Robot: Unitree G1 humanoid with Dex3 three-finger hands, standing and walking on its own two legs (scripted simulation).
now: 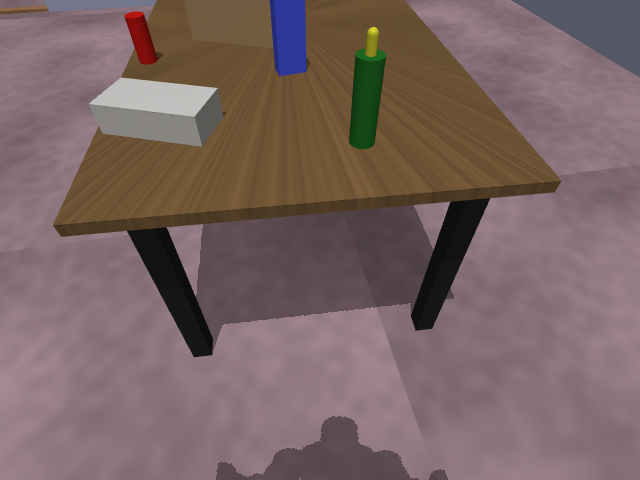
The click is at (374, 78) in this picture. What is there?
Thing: necked bottle
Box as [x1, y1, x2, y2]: [349, 27, 385, 148]
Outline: 375,27 371,27 367,31 366,47 364,49 358,50 355,54 349,142 351,145 358,148 370,147 374,143 385,59 385,53 376,48 378,31
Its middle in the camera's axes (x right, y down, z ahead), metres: +0.10 -0.29 +0.79
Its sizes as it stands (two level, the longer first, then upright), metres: 0.058 0.058 0.242
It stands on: a support 0.75 m high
